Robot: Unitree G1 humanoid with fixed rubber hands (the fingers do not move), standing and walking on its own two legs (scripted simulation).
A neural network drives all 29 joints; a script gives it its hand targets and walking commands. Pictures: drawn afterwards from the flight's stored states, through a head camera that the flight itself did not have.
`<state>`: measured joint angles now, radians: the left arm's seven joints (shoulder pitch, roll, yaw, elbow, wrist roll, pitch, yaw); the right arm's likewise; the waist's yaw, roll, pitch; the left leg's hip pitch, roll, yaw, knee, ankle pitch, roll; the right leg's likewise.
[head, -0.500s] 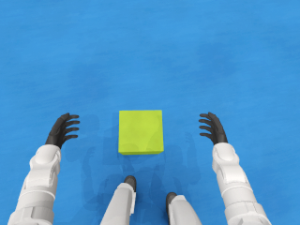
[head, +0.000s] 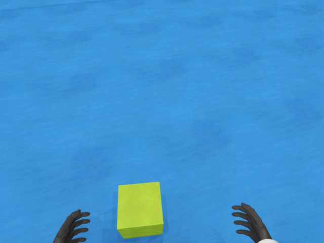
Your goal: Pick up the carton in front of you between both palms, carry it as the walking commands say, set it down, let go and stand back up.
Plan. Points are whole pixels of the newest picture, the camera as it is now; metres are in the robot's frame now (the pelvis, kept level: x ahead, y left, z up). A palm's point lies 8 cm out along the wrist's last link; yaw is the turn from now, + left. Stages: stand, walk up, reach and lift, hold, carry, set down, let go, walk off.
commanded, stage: let go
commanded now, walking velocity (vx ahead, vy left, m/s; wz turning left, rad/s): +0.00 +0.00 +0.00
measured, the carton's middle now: (141, 210) +0.38 +0.09 -0.65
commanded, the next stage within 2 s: stand in 0.36 s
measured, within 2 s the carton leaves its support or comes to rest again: neither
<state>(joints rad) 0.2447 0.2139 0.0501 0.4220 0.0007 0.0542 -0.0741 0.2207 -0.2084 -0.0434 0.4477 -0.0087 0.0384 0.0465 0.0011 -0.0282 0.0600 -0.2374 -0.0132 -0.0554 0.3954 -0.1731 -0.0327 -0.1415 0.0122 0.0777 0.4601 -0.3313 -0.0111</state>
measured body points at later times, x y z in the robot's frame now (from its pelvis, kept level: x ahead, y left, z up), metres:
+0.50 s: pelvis +0.01 +0.02 -0.01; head +0.02 +0.03 +0.44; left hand +0.17 +0.29 -0.09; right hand +0.16 -0.25 -0.09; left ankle +0.02 +0.14 -0.74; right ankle -0.06 -0.11 -0.74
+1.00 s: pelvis +0.02 +0.03 +0.00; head +0.02 +0.05 +0.44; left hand +0.15 +0.32 -0.11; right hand +0.14 -0.27 -0.10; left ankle +0.02 +0.14 -0.74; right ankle -0.06 -0.11 -0.74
